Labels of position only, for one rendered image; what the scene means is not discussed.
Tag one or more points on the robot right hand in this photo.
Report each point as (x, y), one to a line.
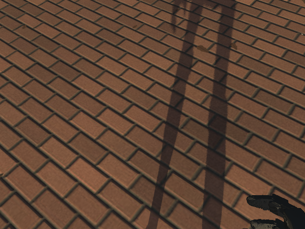
(294, 218)

